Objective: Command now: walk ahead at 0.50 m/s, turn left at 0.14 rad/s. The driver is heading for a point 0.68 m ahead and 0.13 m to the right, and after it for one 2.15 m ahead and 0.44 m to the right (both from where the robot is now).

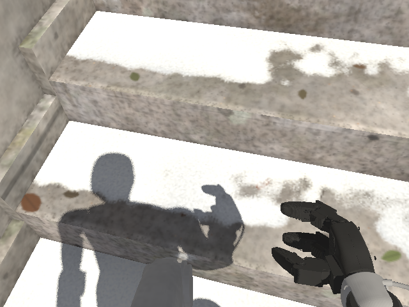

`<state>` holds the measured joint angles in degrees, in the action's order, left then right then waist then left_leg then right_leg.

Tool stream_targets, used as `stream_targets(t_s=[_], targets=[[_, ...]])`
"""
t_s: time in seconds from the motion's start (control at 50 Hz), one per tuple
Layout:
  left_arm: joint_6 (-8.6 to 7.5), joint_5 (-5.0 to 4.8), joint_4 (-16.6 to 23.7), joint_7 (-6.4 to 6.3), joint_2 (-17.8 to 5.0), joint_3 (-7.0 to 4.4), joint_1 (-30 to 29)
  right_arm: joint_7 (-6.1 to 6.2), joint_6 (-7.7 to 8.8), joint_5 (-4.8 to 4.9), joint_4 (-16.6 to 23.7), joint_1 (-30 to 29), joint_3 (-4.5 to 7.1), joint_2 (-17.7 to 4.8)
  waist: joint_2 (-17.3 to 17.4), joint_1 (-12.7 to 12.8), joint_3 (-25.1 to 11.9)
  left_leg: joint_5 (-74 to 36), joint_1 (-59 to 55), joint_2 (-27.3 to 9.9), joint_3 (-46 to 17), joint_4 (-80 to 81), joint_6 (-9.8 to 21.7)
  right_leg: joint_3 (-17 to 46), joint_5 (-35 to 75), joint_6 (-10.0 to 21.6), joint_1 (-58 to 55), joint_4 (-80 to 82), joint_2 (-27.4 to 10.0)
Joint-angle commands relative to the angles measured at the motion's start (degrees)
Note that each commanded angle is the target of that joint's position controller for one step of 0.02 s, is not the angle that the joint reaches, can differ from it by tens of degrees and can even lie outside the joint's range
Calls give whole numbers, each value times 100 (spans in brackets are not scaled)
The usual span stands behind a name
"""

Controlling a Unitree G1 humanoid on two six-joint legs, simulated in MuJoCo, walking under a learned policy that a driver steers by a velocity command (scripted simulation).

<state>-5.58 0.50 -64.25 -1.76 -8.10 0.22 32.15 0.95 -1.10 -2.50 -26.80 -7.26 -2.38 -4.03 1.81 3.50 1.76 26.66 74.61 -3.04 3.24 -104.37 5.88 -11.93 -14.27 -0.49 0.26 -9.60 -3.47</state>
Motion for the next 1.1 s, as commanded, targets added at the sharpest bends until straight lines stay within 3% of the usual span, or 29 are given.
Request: stream_targets(t_s=[0.02,0.06,0.08,0.1,0.12,0.14,0.16,0.2,0.24,0.34,0.44,0.54,0.56,0.6,0.62,0.64,0.66,0.68,0.72,0.74,0.78,0.8,0.86,0.9,0.92,0.96,1.02,1.04,1.1], targets=[[57,-124,323,-105,-640,-73,20,-167,70,165,554,-558,-140,54,-340,-128,-494,-10,-3037,94,1147,3110,72,558,4524,1287,659,1136,-713],[-39,31,512,66,-1560,-279,170,-153,83,244,-56,1148,113,-280,-1452,-834,-2031,316,-4892,882,1105,3394,267,668,10130,1219,-447,-1076,-1303],[-133,-120,694,217,-1924,-441,-319,-128,124,184,-285,2169,252,-634,-1749,-1415,-2571,-43,-5735,771,472,4179,477,666,10288,992,-528,-2470,-1336],[-288,-340,999,412,-1623,-434,-240,-53,232,125,-537,2733,414,-1008,-1065,-1517,-2981,365,-7360,-260,-1647,5014,847,943,8374,773,1506,-4102,-730],[-349,-248,1260,596,-1064,-448,-615,24,153,-19,-885,3216,724,-1843,655,-1597,-3084,510,-7740,-1713,-4840,7638,1150,1280,1240,508,2772,-6627,515],[-280,10,1354,575,-705,-523,-691,-10,101,48,-982,2580,816,-1914,401,-1267,-2927,1415,-7080,-1928,-5767,8477,984,2517,695,494,3490,-9082,670],[-127,109,1647,420,-262,-475,-881,-99,181,72,-1160,1827,728,-1639,-10,-613,-1926,1995,-6090,-1990,-4936,8523,644,2439,1116,484,3973,-9768,334],[45,263,2059,133,-14,-391,-1312,-153,465,91,-1820,1531,509,-752,-374,-141,-57,921,-4615,-1433,-2889,7975,328,1869,1095,637,4764,-9909,102],[133,155,2003,109,284,-239,-1002,-195,574,-10,-2454,1969,330,-74,-133,134,39,-51,-4708,-1179,-1792,8154,-49,2062,1003,853,5224,-10415,189],[351,95,2100,153,259,-189,-1687,-150,836,44,-3014,2615,331,-194,-232,29,267,-1721,-5129,-993,-3,8549,-505,1908,1545,785,6174,-9569,497],[515,86,2651,-51,388,-111,-3053,-228,966,-11,-3300,3588,399,-818,363,-271,254,-1806,-6513,-1236,9,8938,-170,1392,243,946,8161,-11805,667],[587,109,3435,21,354,72,-4369,98,889,5,-3590,4560,361,-807,193,-456,463,-2895,-7527,-1066,520,9547,-368,625,-705,906,8301,-9957,326],[629,17,3426,153,281,124,-4303,230,863,110,-3552,4537,429,-1130,330,-438,236,-3720,-7597,-1198,798,10095,-209,142,-910,1008,7604,-8980,73],[675,6,3399,233,450,198,-4258,359,730,211,-3489,4358,419,-1098,112,-374,50,-5790,-7569,-1010,1274,10019,-75,-350,-1388,1109,5860,-7065,290],[708,-49,3244,226,298,152,-3881,432,715,368,-3197,4165,408,-1266,150,-228,-365,-9758,-7528,-1204,1370,9264,-21,-945,-1690,1160,4682,-6484,842],[752,-141,2945,148,251,89,-2837,481,709,432,-3073,4235,479,-1694,1036,240,-1004,-12571,-7619,-1526,1360,8087,75,-1020,-1743,1262,3561,-6518,1251],[725,-102,2646,154,-97,-22,-1923,369,728,521,-2894,4120,518,-1899,1486,556,-1659,-13057,-7868,-1633,1269,6737,92,-627,-1727,1543,2766,-6024,1368],[637,-53,2501,181,-435,-171,-1421,197,767,489,-2445,3759,584,-2066,1415,786,-2000,-11615,-6686,-1401,1209,5122,101,617,-1827,1765,1454,-5219,1299],[776,38,2581,79,-1509,-651,-2042,-316,996,156,-1477,2400,689,-1746,-690,561,-2233,-2208,-3729,710,-175,368,-395,6654,-4005,2512,840,-1096,-502],[724,62,2543,99,-1470,-667,-2419,-350,986,15,-1079,2407,630,-1170,-351,35,-1969,-2324,-3096,379,-1082,-657,-311,6999,-4284,2156,1140,-617,-660],[412,113,1988,38,-716,-467,-2322,-91,852,-33,-806,2288,439,-614,549,-546,-271,-2548,-2564,161,-907,-661,-222,5463,-2950,1631,2853,-1187,-459],[298,178,1689,54,-397,-368,-2191,-16,826,-44,-648,2249,322,-359,229,-661,-56,-2056,-2052,211,-843,-1511,-125,4979,-2185,1667,2973,-1269,-273],[113,57,1411,156,-561,-403,-1854,85,545,-109,-659,2458,176,-237,35,-929,319,-1727,-1296,-73,-713,-1002,-190,3192,564,1419,2951,-1610,92],[-4,38,1365,235,-570,-366,-1458,134,462,-123,-628,2031,221,-487,273,-736,253,-1636,-1305,-109,-308,-208,-285,2697,2505,1032,2866,-1773,336],[-62,138,1226,244,-649,-382,-975,179,438,-46,-617,1851,198,-289,-228,-528,-6,-1355,-697,103,-34,-1175,-289,2736,3297,1061,2168,-1797,161],[-110,104,1026,229,-827,-421,-343,176,414,-27,-460,1355,161,-110,-742,-202,-278,-848,600,93,-37,-2440,-79,2856,3211,988,776,-1512,-208],[19,35,757,80,-677,-337,-45,75,372,-40,196,-144,-21,76,-597,0,247,-484,741,11,191,-1087,-2,2513,2299,709,896,-911,-70],[111,-44,731,-93,-542,-291,-78,28,277,0,279,-332,-78,180,-611,-2,58,-466,394,-25,48,-823,73,2511,2797,828,719,-500,-184],[132,-115,1164,-232,-1016,-365,-580,-80,134,189,145,381,-57,-86,-527,-305,-512,-46,-2830,150,713,2267,225,1428,6473,859,938,104,-323]])
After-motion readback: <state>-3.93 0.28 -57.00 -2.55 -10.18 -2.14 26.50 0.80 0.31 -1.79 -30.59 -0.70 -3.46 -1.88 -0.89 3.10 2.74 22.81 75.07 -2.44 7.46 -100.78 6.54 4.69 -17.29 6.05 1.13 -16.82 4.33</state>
